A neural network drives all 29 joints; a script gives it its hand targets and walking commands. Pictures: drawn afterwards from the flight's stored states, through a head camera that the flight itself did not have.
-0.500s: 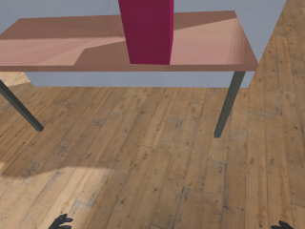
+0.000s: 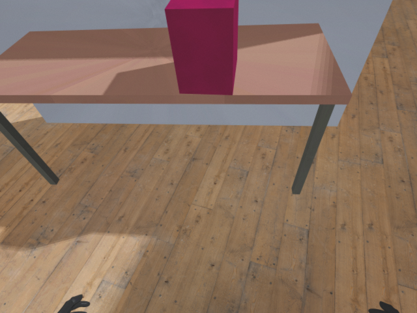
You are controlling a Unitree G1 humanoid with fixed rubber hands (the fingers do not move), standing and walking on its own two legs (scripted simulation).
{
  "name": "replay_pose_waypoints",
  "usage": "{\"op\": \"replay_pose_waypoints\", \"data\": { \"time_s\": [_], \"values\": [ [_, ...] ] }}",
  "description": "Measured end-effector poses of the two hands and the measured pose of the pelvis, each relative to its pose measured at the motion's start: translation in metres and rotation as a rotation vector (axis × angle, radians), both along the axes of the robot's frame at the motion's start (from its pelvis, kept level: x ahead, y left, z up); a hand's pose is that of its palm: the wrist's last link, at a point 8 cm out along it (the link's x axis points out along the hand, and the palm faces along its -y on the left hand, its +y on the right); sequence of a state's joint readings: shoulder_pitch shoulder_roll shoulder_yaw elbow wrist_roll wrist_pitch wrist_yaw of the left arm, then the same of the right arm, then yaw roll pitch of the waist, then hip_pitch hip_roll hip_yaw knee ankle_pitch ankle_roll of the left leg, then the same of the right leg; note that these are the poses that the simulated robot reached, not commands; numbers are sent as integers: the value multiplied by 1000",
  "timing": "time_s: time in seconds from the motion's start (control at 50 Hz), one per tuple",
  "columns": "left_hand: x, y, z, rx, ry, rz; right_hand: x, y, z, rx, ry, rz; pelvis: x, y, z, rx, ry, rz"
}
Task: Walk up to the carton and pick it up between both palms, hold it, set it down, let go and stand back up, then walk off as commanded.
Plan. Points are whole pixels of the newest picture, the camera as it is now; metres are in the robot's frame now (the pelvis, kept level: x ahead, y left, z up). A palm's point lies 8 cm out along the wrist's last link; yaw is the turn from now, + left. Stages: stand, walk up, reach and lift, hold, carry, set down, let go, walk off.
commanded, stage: stand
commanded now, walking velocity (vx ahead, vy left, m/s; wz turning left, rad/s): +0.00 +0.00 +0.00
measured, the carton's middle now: (208, 39) +0.97 +0.05 +0.07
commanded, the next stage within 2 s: none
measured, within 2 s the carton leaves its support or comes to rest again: neither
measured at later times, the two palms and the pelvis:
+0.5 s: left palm out of the picture +0.09 +0.32 -0.07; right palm out of the picture +0.09 -0.31 -0.10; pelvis -0.02 +0.01 +0.01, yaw +0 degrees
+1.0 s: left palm out of the picture +0.09 +0.32 -0.07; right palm out of the picture +0.09 -0.30 -0.10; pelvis -0.01 +0.01 +0.01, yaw +0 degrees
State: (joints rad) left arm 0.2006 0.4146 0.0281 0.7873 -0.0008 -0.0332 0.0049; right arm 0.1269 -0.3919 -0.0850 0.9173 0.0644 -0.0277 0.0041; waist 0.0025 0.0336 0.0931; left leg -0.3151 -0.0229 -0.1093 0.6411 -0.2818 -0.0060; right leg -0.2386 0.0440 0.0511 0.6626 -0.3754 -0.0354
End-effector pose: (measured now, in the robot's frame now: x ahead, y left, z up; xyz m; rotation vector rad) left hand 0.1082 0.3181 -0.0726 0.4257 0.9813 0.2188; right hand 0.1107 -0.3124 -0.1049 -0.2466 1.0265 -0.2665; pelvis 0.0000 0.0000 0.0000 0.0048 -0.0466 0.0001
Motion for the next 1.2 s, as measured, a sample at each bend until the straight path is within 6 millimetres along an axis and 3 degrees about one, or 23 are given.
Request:
{"op": "replay_pose_waypoints", "data": {
  "time_s": [0.12, 0.58, 1.2],
  "values": [
    [-4, 1, 0, -1, -8, 7, 3, 1, 3, 1, -21, -1, -4, 1, 0, -1, -4, 0],
    [-22, 5, 0, -21, 7, 13, -24, 5, 7, 1, 23, -15, -18, 7, 7, -11, 4, -2],
    [-19, 8, 0, -31, 15, 19, -20, 8, 11, -3, 25, -15, -13, 10, 10, -17, 21, -3]
  ]
}}
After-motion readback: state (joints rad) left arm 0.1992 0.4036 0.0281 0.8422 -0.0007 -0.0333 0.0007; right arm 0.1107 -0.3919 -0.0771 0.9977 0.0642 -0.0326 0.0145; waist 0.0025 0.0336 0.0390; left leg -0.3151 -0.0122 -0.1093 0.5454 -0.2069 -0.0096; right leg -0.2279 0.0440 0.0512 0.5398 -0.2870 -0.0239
